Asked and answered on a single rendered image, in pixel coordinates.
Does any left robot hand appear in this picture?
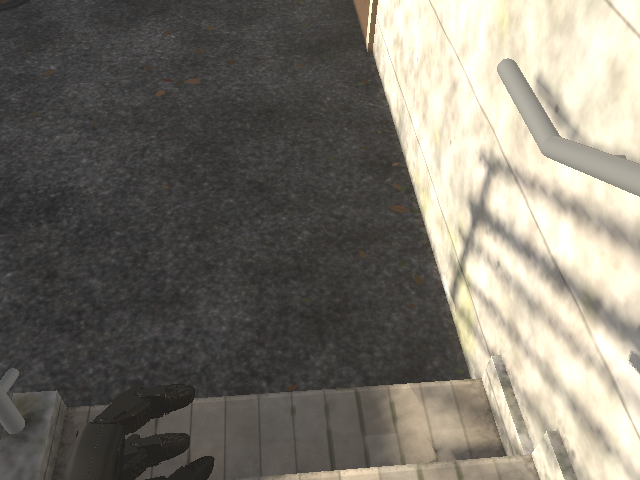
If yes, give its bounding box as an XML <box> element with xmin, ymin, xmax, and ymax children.
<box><xmin>62</xmin><ymin>384</ymin><xmax>215</xmax><ymax>480</ymax></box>

